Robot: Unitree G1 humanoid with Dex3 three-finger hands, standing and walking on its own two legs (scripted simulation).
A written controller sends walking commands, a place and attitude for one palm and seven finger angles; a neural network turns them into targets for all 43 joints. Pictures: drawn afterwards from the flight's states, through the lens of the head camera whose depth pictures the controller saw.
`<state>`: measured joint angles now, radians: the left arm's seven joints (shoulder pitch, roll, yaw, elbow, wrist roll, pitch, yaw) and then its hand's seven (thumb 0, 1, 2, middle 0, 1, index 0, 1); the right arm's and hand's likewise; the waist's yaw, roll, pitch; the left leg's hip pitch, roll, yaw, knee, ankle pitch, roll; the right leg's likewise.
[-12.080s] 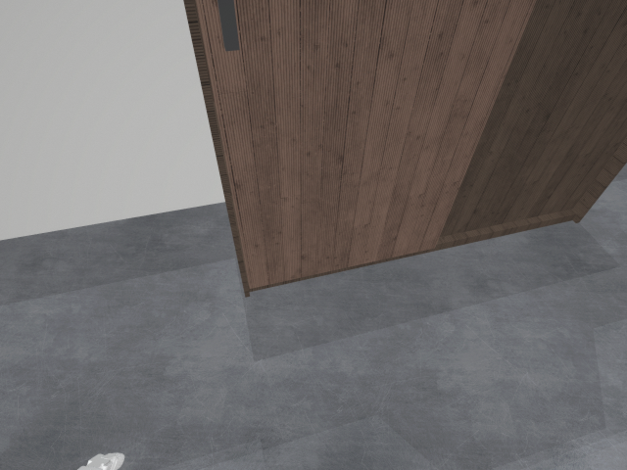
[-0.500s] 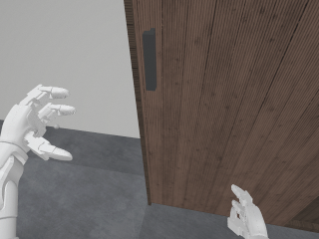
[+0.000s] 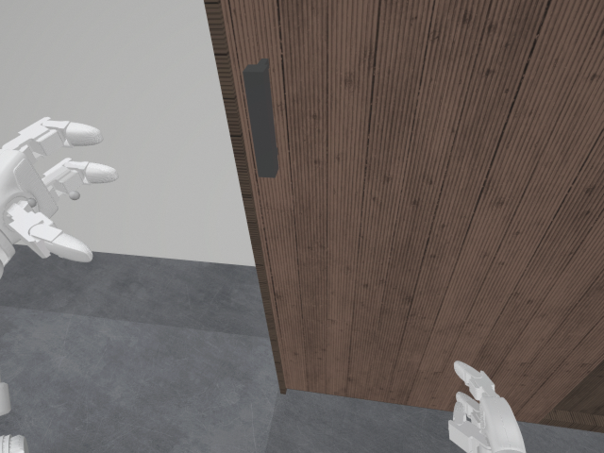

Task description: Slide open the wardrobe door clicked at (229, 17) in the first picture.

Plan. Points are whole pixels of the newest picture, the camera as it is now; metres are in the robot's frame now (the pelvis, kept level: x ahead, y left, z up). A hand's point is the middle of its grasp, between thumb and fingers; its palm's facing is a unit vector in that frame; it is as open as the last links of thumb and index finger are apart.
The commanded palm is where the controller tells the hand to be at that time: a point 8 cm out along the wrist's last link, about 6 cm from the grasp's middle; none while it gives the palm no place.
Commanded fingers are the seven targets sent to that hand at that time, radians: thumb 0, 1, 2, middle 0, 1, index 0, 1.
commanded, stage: raise the hand with hooked fingers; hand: left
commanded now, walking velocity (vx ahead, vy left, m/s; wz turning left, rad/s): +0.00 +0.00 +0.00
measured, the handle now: (266, 119) +0.49 +0.11 +0.24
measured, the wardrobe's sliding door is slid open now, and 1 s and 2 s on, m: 0.00 0.00 0.00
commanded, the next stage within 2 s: move the hooked fingers beside the handle in 0.28 s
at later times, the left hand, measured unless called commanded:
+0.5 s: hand (75, 188) +0.29 +0.28 +0.26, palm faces +0.05 -0.99 -0.12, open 14.0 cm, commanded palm +0.26 +0.32 +0.26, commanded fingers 0.00 -0.50 0.30 -0.30 -1.20 -0.30 -1.20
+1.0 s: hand (137, 165) +0.35 +0.24 +0.25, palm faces +0.00 -1.00 -0.07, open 14.0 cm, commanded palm +0.32 +0.28 +0.26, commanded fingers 0.00 -0.50 0.30 -0.30 -1.20 -0.30 -1.20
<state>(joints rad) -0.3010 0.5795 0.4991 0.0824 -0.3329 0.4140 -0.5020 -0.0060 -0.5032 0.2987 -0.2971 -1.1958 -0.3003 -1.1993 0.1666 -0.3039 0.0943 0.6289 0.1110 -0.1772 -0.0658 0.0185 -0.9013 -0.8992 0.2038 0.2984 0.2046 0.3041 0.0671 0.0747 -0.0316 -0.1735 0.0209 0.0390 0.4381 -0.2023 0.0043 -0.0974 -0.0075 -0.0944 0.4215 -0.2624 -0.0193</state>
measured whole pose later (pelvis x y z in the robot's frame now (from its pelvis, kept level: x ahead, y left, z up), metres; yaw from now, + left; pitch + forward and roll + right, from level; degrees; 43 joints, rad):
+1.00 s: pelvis +0.01 +0.00 +0.00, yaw +0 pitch -2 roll +0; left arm -0.48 0.48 0.37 0.19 -0.27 0.40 -0.37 -0.01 -0.50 0.30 -0.30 -1.20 -0.30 -1.20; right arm 0.16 -0.27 0.09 0.65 0.11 -0.14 -0.09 0.02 -0.90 -0.90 0.20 0.30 0.20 0.30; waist 0.05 0.06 -0.03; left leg -0.17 0.01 0.04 0.42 -0.21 0.01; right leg -0.10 -0.01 -0.09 0.41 -0.27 -0.01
